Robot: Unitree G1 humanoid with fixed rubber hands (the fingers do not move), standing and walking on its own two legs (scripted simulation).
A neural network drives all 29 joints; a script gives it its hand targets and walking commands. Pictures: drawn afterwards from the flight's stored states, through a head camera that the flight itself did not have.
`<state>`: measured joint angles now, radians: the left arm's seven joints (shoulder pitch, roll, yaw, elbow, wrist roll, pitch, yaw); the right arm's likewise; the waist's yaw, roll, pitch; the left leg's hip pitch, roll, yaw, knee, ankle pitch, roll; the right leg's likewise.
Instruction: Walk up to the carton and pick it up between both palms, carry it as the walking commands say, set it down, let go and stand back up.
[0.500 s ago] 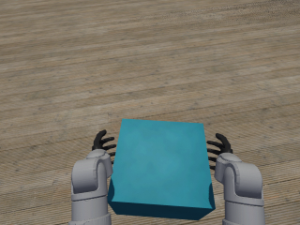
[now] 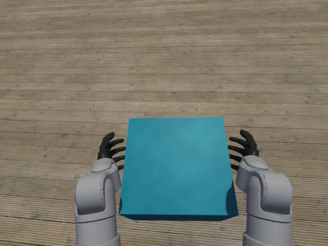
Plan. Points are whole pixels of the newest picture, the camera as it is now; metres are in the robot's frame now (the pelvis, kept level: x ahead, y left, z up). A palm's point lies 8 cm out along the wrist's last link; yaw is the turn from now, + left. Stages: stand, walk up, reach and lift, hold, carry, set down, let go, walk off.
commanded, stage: carry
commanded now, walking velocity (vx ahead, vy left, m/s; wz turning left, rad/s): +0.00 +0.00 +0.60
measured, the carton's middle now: (176, 170) +0.32 -0.02 -0.01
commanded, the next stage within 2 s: none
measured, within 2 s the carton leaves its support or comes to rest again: neither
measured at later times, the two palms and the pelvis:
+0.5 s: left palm (106, 149) +0.35 +0.14 +0.08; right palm (226, 120) +0.42 -0.16 +0.07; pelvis +0.09 -0.07 +0.01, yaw +18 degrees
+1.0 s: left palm (73, 187) +0.26 +0.21 +0.07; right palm (183, 118) +0.44 -0.05 +0.06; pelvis +0.11 -0.08 +0.00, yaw +37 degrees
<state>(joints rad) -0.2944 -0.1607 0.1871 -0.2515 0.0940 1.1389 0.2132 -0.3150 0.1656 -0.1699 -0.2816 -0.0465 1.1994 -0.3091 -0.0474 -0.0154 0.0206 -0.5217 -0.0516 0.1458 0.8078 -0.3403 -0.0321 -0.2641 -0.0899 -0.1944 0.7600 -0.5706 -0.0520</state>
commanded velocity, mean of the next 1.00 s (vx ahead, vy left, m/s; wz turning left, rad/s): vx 0.00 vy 0.00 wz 0.60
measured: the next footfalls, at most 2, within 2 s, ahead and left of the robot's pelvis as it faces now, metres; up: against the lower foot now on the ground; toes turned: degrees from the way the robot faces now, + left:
left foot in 0.04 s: +0.09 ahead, +0.07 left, +0.00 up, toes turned +7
right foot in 0.26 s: +0.19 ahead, -0.16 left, +0.00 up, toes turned +18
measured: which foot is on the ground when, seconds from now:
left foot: up 0.00-0.02, down 0.04-0.30, up 0.32-0.58, down 0.60-1.00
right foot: down 0.00-0.04, up 0.06-0.24, down 0.26-1.00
